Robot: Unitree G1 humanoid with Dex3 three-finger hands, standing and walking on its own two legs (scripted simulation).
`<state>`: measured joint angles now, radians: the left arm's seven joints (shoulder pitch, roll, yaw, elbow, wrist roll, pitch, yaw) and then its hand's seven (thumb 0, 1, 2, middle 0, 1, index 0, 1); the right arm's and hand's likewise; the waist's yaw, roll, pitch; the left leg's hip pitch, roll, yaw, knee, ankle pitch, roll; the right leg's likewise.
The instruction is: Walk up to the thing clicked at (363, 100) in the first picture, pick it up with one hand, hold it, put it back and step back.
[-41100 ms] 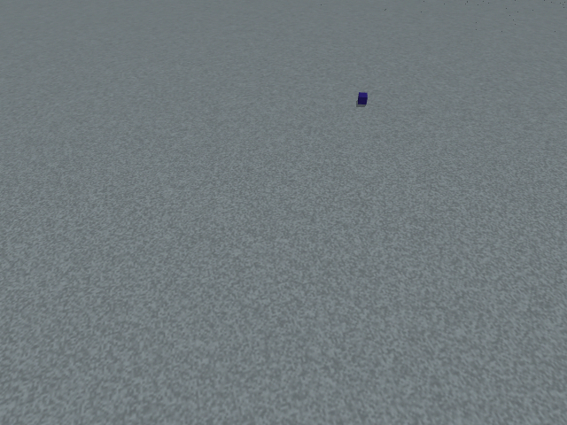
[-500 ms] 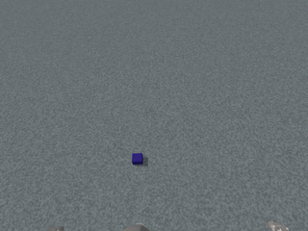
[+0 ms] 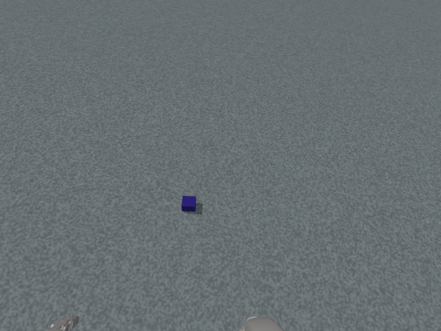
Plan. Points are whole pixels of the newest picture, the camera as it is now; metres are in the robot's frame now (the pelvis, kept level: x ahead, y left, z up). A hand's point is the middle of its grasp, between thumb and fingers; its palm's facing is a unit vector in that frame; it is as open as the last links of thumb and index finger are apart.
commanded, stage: step back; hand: left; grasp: from above
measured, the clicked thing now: (188, 203) +0.75 +0.13 -0.75
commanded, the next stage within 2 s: none
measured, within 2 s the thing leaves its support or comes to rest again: neither
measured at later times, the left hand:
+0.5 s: hand out of the picture -0.05 +0.23 -0.13, palm faces -0.03 -0.90 -0.44, open 7.4 cm
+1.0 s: hand out of the picture -0.28 +0.19 -0.18, palm faces -0.04 -0.92 -0.39, open 7.4 cm
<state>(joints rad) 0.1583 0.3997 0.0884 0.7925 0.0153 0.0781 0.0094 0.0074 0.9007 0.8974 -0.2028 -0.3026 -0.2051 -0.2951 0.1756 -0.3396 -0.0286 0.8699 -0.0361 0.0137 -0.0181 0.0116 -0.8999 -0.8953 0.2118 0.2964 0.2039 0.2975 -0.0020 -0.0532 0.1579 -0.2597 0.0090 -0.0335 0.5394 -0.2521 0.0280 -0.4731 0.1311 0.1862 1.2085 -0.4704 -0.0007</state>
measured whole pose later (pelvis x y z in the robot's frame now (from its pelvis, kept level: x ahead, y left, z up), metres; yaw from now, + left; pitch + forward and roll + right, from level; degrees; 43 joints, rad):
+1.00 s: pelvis -0.35 -0.08 -0.03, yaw -3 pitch -3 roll -2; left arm 0.22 0.39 0.08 0.90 0.03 0.04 -0.01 0.01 0.90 0.90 -0.20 -0.30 -0.20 -0.29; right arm 0.09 -0.42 -0.05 0.80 -0.04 0.02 -0.02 0.01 -0.90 -0.90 0.21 0.30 0.20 0.30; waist 0.01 0.01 0.15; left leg -0.45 0.10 -0.01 0.71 -0.22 0.00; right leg -0.21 0.03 0.04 0.67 -0.41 0.01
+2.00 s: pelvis -0.34 -0.09 -0.01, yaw +5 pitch -1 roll +1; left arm 0.13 0.37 0.05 1.01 0.01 -0.01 0.00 0.01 0.90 0.90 -0.20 -0.30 -0.21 -0.30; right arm 0.22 -0.36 -0.04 1.05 -0.04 -0.01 0.00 0.01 -0.91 -0.90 0.21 0.30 0.20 0.30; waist 0.01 -0.01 0.07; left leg -0.25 -0.01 0.00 0.60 -0.33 -0.01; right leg -0.31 -0.07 -0.03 0.65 -0.34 0.01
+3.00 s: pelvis -0.34 -0.11 +0.01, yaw +4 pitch -2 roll +0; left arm 0.11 0.35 0.00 1.14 0.01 -0.01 -0.01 0.01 0.90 0.90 -0.20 -0.30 -0.21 -0.30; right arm 0.15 -0.35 -0.01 1.16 -0.02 -0.01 0.01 0.01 -0.90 -0.90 0.21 0.30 0.20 0.30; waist -0.01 0.01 0.06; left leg -0.10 0.04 -0.01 0.31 -0.17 -0.05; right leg -0.16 -0.01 -0.03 0.34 -0.14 0.00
